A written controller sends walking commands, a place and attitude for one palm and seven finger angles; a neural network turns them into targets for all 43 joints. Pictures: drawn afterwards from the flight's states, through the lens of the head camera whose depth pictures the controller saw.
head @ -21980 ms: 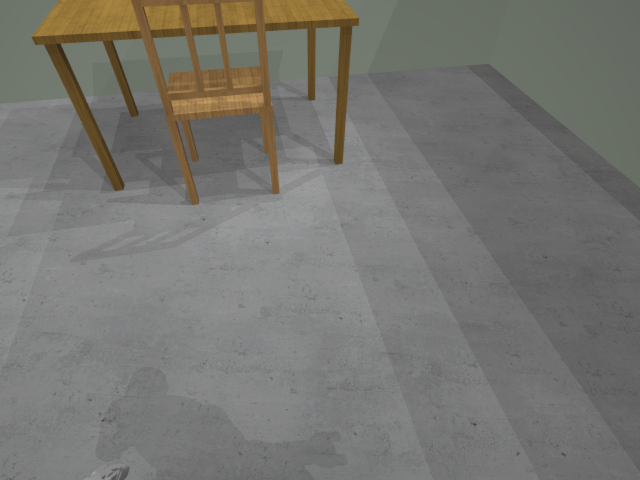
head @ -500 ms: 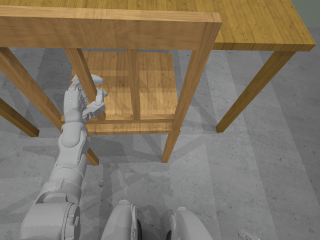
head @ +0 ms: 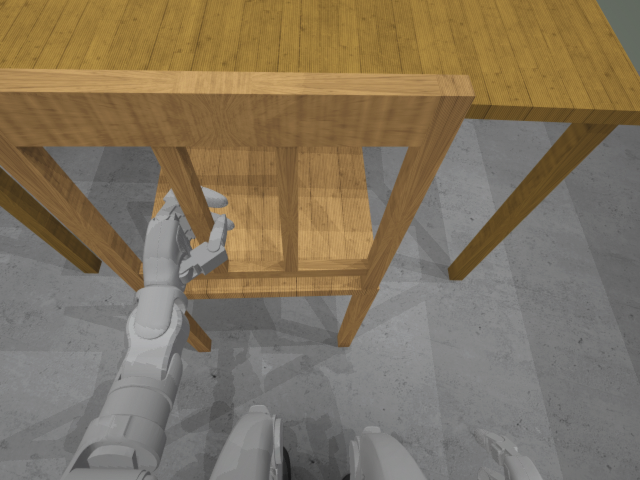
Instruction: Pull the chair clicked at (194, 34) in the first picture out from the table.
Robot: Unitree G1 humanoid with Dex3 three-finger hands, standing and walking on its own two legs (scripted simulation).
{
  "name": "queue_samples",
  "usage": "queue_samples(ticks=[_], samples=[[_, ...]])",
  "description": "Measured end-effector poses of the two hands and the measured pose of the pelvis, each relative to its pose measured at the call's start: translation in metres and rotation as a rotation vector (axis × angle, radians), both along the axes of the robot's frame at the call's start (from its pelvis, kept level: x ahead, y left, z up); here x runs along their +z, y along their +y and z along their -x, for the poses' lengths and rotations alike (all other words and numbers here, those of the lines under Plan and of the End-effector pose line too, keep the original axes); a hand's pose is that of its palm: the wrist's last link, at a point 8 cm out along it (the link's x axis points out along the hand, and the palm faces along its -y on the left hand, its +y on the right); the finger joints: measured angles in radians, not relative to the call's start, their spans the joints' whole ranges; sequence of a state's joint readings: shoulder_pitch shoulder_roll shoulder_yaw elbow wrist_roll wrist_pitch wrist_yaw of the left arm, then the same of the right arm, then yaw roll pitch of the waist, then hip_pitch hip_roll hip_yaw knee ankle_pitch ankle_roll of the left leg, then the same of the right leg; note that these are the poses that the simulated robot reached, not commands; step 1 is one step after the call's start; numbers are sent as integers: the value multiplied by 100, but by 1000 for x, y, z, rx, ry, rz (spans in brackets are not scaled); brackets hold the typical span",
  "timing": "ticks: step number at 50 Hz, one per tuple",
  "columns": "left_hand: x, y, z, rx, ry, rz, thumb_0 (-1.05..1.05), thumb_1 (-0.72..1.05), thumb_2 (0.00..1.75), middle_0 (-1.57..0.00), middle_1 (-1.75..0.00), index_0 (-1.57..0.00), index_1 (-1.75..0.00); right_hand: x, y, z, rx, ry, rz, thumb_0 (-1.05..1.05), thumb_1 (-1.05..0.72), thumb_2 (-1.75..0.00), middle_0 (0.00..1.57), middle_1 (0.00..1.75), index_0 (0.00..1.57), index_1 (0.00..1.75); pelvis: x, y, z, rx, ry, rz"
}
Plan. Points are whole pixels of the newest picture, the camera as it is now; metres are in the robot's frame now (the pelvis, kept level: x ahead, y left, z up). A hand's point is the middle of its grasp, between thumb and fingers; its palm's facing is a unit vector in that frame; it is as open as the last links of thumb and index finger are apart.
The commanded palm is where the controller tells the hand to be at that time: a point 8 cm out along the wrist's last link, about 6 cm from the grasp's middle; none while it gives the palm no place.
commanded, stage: step backward, pulling the chair out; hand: left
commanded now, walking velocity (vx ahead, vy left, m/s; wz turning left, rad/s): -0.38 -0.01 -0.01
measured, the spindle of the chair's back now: (200, 219) +0.42 +0.16 +0.03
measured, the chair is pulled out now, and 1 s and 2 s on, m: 0.04 0.18 0.31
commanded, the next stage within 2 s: none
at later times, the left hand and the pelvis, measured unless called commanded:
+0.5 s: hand (211, 266) +0.36 +0.13 +0.04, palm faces -0.03 -0.99 -0.12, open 5.4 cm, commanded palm +0.33 +0.18 +0.03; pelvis -0.01 +0.02 +0.09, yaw -2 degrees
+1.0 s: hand (213, 351) +0.26 +0.12 +0.04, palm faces +0.04 -0.99 -0.12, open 5.5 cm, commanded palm +0.25 +0.18 +0.04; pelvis -0.09 +0.01 +0.10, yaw +3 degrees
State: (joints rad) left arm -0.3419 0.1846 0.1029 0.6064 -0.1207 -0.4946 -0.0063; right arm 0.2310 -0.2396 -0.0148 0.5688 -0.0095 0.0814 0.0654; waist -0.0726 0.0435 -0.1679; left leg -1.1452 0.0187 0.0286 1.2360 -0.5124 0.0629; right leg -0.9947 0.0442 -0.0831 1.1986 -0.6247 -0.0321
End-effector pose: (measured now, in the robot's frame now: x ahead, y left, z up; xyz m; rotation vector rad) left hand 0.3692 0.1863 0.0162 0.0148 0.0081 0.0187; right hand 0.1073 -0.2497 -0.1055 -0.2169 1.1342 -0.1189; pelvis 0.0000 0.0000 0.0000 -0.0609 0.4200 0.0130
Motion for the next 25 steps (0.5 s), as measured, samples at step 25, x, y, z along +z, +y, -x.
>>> queue_samples(ticks=[25], samples=[[35,-1,31,-12,476,-106,10,71,77,-31,-119,-49,-145,85,5,55,-147,50,81,0,-91,-90,20,30,20,30,92,21,14,-39,-300,-34]])
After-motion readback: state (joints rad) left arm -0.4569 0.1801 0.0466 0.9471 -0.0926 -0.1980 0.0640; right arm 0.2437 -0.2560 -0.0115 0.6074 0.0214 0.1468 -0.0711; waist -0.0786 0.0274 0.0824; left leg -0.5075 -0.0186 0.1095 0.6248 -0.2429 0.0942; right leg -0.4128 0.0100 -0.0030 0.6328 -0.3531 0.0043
